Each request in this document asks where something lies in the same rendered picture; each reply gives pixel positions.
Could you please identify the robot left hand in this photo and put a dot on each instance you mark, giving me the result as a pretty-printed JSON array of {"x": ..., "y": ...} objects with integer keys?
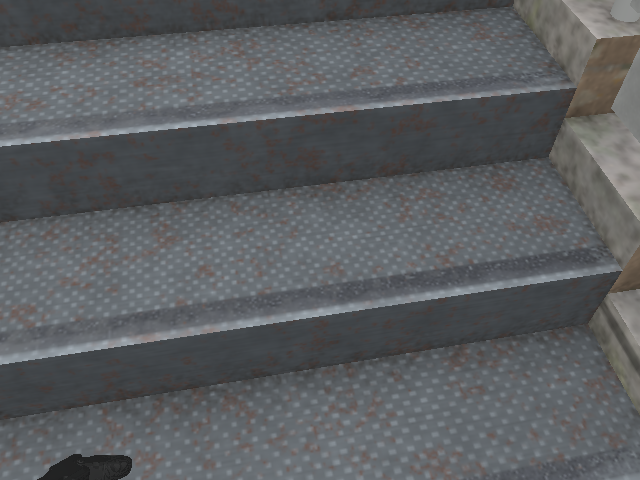
[{"x": 97, "y": 467}]

